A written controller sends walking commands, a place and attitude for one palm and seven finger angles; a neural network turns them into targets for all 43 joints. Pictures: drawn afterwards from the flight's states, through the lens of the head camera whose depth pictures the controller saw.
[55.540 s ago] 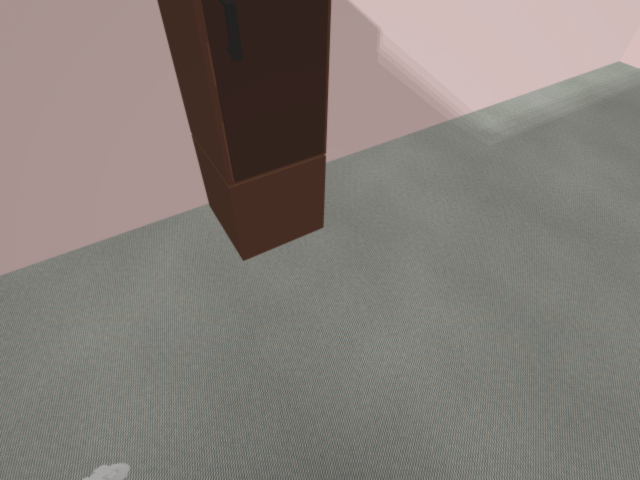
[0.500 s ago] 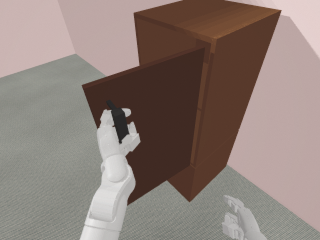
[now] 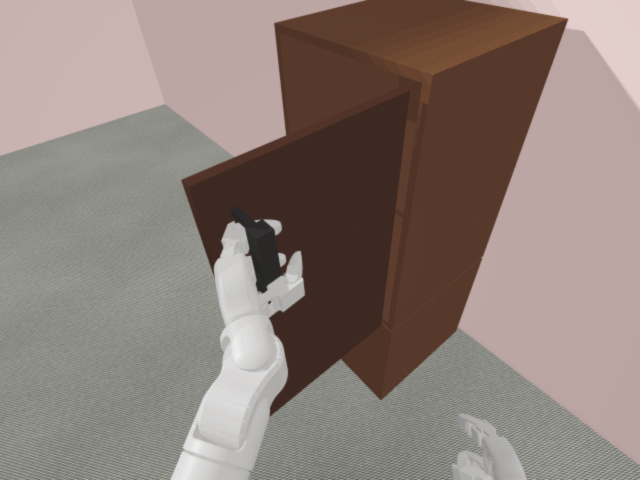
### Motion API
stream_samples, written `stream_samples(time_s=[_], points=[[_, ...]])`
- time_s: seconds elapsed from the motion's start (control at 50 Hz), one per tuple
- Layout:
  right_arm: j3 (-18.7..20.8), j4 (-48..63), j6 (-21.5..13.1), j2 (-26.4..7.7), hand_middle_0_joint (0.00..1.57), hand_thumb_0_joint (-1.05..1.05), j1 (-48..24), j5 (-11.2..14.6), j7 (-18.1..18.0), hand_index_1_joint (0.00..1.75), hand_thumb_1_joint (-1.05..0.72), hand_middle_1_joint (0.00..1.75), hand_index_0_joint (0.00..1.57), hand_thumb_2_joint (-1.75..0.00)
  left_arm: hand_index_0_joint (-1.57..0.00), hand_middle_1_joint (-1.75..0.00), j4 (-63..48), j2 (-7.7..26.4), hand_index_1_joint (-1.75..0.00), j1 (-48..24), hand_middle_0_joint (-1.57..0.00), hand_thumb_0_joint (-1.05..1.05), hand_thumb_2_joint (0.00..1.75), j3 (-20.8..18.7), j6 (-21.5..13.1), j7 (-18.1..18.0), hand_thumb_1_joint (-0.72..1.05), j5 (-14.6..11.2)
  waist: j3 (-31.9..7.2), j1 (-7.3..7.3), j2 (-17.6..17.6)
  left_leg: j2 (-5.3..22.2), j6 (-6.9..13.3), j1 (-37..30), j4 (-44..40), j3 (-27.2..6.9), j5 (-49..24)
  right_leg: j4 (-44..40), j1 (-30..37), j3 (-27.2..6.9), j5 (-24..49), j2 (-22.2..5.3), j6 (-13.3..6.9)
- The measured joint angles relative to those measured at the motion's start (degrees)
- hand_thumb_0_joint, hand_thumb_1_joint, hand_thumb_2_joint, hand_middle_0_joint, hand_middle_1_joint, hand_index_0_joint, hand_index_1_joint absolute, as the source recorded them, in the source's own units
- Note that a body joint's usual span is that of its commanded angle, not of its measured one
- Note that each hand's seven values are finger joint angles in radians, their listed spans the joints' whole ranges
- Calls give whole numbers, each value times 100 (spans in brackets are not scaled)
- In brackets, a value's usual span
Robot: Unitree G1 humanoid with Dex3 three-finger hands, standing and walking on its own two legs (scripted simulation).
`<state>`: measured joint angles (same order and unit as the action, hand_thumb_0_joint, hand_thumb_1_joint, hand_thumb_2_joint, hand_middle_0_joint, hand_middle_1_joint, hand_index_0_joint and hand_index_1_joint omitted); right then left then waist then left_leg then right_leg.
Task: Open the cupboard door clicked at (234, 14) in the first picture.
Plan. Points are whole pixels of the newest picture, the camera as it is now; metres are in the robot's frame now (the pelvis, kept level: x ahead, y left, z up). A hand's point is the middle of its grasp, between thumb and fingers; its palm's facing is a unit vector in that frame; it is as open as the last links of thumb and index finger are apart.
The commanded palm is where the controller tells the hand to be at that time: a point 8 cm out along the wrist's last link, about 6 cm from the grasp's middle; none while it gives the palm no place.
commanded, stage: open thumb and fingers to let go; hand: left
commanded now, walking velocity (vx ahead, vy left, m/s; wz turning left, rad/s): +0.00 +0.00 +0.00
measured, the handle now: (256, 258) +0.34 +0.11 +0.14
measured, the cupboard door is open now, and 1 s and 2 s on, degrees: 91 92 92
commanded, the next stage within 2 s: slide the hand sideways off the handle in 0.58 s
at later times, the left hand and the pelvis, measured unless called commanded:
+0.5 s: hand (285, 278) +0.31 +0.07 +0.14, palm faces +0.29 -0.96 +0.00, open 14.6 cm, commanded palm +0.26 +0.11 +0.14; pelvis -0.01 +0.03 +0.00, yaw -1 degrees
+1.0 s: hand (279, 300) +0.27 +0.07 +0.14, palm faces -0.14 -0.99 +0.05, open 16.3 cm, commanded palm +0.24 +0.12 +0.14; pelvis -0.02 +0.04 +0.00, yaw -2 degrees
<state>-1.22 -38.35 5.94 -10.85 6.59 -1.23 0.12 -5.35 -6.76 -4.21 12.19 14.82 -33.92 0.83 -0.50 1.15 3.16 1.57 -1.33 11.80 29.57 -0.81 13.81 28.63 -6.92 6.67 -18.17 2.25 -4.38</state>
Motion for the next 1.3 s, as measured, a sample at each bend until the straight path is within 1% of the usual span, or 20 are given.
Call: stream_samples(time_s=[0.16, 0.24, 0.32, 0.42, 0.56, 0.7, 0.72, 0.74, 0.78, 0.84, 0.86, 0.9, 0.94, 0.98, 1.02, 1.06, 1.12, 1.16, 1.24, 1.3], points=[[-24, 117, 31, 57, 20, 2, -37, 5, -24, 30, -91, 30, 20, -90, -37, -126, 33, 17, -126, 52, -34, 1, 54, 57, -74, 143, 7, -36, -16, 3, -13, -31, 26, -60, -35, 51, -4, -46, 53, -50, 29, -35, 60], [-37, 121, 41, 89, 20, 2, -69, 4, -14, 30, -91, 30, 20, -90, -36, -123, 71, 21, -124, 16, -33, 1, 44, 139, -73, 114, -17, -38, -2, 4, -29, -43, 60, -69, -5, 75, 16, -61, 76, -74, 44, -48, 93], [-37, 124, 58, 117, 20, 2, -95, 4, 35, 30, -91, 30, 20, -90, -34, -117, 92, 26, -118, -33, -32, 0, 37, 241, -41, 47, -34, -26, 7, 8, -42, -61, 97, -43, 46, 113, 40, -21, 46, -109, 43, -72, 128], [-42, 93, 70, 150, 20, 2, -115, 3, 100, 30, -91, 30, 20, -90, -31, -102, 149, 19, -102, -143, -30, 0, 32, 350, 23, -58, -44, -8, 22, 5, -51, -86, 140, 13, 128, 147, 68, 55, -14, -140, 31, -104, 171], [-62, -2, 76, 191, 20, 2, -121, 0, 156, 30, -91, 30, 20, -90, -27, -73, 292, -16, -73, -347, -26, -1, 30, 429, 100, -160, -49, -7, 37, -3, -78, -99, 178, 93, 221, 167, 84, 127, -88, -158, 34, -123, 207], [-41, -57, 55, 178, 20, 2, -104, -5, 216, 30, -91, 30, 20, -90, -36, -59, 383, -48, -59, -466, -35, -1, 30, 400, 130, -152, -50, 1, 37, 9, -68, -105, 199, 179, 299, 174, 85, 190, -167, -163, 44, -133, 226], [-53, -27, 73, 173, 20, 2, -94, -2, 229, 30, -91, 30, 20, -90, -36, -58, 357, -26, -58, -434, -36, -1, 30, 394, 111, -16, -50, 101, 61, -4, -87, -123, 206, 171, 286, 176, 75, 212, -174, -163, 39, -151, 230], [-67, 51, 106, 165, 20, 2, -54, 25, 224, 30, -91, 30, 20, -90, -34, -56, 317, 39, -55, -366, -35, -1, 30, 372, 3, 285, -50, 157, 86, -11, -113, -148, 215, 162, 259, 174, 53, 236, -184, -159, 32, -177, 233], [-94, 221, 153, 138, 20, 2, 64, 79, 143, 30, -91, 30, 20, -90, -29, -51, 279, 328, -51, -264, -33, -1, 30, 353, -288, 1066, -50, 133, 123, 9, -146, -184, 231, 144, 206, 173, 5, 266, -198, -154, 28, -213, 236], [-137, 403, 151, 56, 20, 2, 222, 167, 2, 30, -91, 30, 20, -90, -22, -43, 293, 870, -43, -212, -27, -1, 30, 347, -594, 2147, -50, -124, 134, 7, -99, -202, 244, 103, 162, 174, -35, 246, -167, -154, 51, -230, 243], [-150, 437, 124, 24, 20, 2, 262, 200, -39, 30, -91, 30, 20, -90, -20, -41, 316, 980, -41, -210, -26, -1, 30, 332, -640, 2389, -50, -266, 126, -4, -65, -201, 248, 86, 153, 176, -40, 224, -144, -156, 64, -228, 249], [-181, 456, 53, -31, 20, 2, 310, 257, -105, 30, -91, 30, 20, -90, -17, -38, 372, 1037, -38, -194, -23, -1, 30, 249, -656, 2676, -50, -593, 95, -33, -2, -195, 255, 48, 126, 186, -47, 164, -96, -168, 96, -221, 263], [-215, 445, -9, -54, 20, 2, 322, 286, -138, 30, -91, 30, 20, -90, -15, -36, 376, 952, -36, -142, -21, -1, 30, 142, -600, 2748, -50, -844, 60, -60, 17, -188, 260, 8, 82, 210, -62, 109, -62, -193, 128, -213, 274], [-235, 452, -53, -44, 20, 2, 326, 286, -129, 30, -91, 30, 20, -90, -15, -34, 326, 826, -34, -57, -18, -1, 30, 39, -544, 2668, -50, -916, 24, -71, -9, -178, 258, -22, 34, 242, -78, 77, -53, -226, 150, -205, 276], [-246, 491, -65, -14, 20, 2, 330, 270, -85, 30, -91, 30, 20, -90, -15, -33, 177, 754, -33, 97, -17, -1, 30, -10, -523, 2572, -50, -862, -9, -69, -60, -161, 250, -49, -14, 280, -91, 52, -53, -266, 165, -189, 269], [-247, 565, -55, 15, 20, 2, 333, 253, -27, 30, -91, 30, 20, -90, -15, -32, -55, 744, -32, 309, -16, -1, 30, 10, -542, 2485, -50, -730, -32, -61, -105, -139, 238, -67, -42, 317, -91, 39, -58, -305, 173, -168, 255], [-250, 682, -1, 28, 20, 2, 321, 243, 29, 30, -91, 30, 20, -90, -15, -31, -391, 809, -31, 643, -15, -1, 30, 36, -577, 2457, -50, -559, -34, -46, -137, -106, 220, -94, -58, 338, -79, 6, -34, -329, 179, -135, 236], [-259, 735, 41, 18, 20, 2, 290, 239, 18, 30, -91, 30, 20, -90, -15, -31, -551, 906, -31, 811, -15, -1, 30, 12, -548, 2495, -50, -508, -13, -37, -127, -86, 212, -112, -62, 329, -72, -36, 2, -322, 189, -113, 228], [-284, 776, 70, -10, 20, 2, 199, 244, -71, 30, -91, 30, 20, -90, -16, -31, -782, 1155, -31, 992, -18, -1, 30, -75, -479, 2720, -50, -606, 46, -28, -95, -58, 197, -143, -86, 287, -69, -152, 85, -286, 222, -77, 214], [-295, 780, 17, -27, 20, 2, 142, 249, -132, 30, -91, 30, 20, -90, -17, -32, -908, 1241, -32, 1077, -19, -1, 30, -158, -458, 2873, -50, -749, 64, -20, -70, -48, 186, -156, -111, 273, -61, -213, 117, -274, 231, -64, 207]])
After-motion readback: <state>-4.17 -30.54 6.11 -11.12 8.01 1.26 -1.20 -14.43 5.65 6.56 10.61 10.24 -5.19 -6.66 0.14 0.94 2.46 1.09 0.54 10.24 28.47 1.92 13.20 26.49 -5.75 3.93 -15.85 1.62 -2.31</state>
